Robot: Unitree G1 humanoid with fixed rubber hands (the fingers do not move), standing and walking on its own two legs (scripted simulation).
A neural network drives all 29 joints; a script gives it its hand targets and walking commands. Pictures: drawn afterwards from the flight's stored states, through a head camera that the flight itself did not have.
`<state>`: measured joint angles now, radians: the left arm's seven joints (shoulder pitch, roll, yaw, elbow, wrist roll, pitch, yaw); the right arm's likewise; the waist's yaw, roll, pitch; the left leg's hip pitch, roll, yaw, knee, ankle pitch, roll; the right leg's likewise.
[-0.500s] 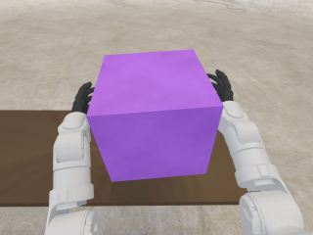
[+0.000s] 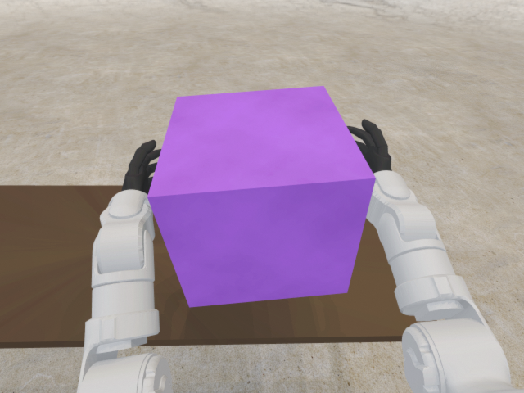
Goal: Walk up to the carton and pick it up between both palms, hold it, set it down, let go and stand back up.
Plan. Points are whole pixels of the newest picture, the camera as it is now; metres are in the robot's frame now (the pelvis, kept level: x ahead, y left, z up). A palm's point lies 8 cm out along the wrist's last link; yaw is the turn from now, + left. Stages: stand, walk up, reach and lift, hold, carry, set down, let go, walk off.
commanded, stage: hold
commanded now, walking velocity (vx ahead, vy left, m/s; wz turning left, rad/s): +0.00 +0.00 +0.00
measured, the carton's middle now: (259, 191) +0.40 +0.00 +0.15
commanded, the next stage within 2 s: none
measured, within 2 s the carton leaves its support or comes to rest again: neither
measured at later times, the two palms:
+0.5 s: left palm (140, 195) +0.35 +0.18 +0.19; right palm (375, 176) +0.36 -0.17 +0.21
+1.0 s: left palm (138, 197) +0.35 +0.18 +0.19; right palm (373, 176) +0.36 -0.17 +0.21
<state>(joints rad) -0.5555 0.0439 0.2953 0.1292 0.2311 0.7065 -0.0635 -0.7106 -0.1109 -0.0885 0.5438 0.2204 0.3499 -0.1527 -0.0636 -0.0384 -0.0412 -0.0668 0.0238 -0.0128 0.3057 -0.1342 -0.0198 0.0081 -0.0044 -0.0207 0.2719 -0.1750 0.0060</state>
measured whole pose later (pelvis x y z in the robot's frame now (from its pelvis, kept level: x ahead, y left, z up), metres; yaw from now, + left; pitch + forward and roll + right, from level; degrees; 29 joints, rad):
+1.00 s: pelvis +0.00 +0.00 +0.00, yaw +1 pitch -6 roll +0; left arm -0.52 0.05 0.28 0.11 0.21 0.70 -0.05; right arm -0.68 -0.10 -0.09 0.51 0.23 0.35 -0.16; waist -0.08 -0.05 -0.05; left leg -0.08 0.02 -0.02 0.32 -0.14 -0.02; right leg 0.01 -0.01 -0.03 0.27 -0.18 0.01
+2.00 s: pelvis +0.00 +0.00 +0.00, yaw +0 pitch -6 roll +0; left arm -0.52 0.04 0.29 0.11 0.20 0.69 -0.05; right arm -0.68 -0.12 -0.07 0.51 0.24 0.35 -0.17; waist -0.07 -0.04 -0.06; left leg -0.08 0.02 -0.02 0.31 -0.14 -0.02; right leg 0.00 0.00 -0.02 0.27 -0.18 0.01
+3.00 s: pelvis +0.00 +0.00 +0.00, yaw +0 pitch -6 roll +0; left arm -0.52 0.05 0.29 0.12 0.21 0.71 -0.06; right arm -0.68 -0.10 -0.09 0.52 0.21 0.36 -0.16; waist -0.08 -0.05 -0.05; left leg -0.07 0.02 -0.02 0.31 -0.14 -0.02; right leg 0.01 0.00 -0.03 0.27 -0.18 0.00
